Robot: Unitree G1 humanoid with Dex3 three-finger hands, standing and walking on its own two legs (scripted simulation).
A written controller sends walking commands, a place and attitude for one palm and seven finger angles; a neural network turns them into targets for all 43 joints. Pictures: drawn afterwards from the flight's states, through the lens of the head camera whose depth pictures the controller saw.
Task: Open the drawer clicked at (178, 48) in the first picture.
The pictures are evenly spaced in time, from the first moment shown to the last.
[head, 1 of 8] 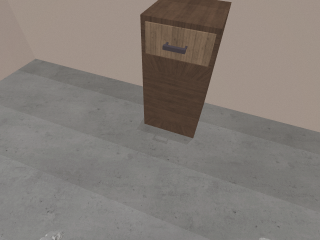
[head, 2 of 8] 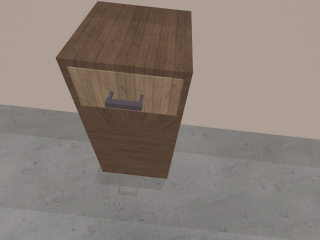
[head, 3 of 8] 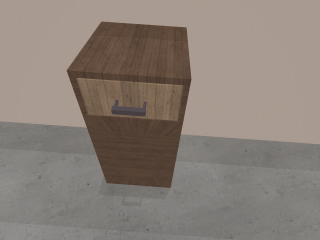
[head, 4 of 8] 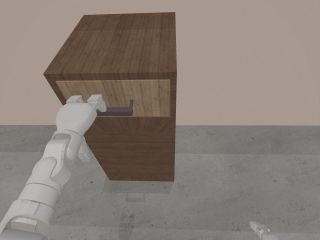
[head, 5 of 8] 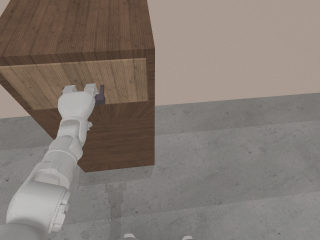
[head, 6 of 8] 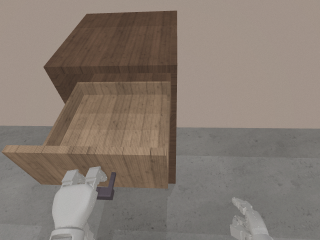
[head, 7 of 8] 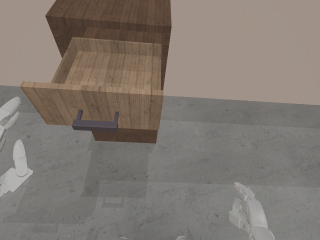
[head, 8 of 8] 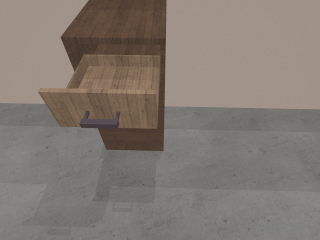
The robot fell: no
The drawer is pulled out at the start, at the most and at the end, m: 0.00 0.30 0.30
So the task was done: yes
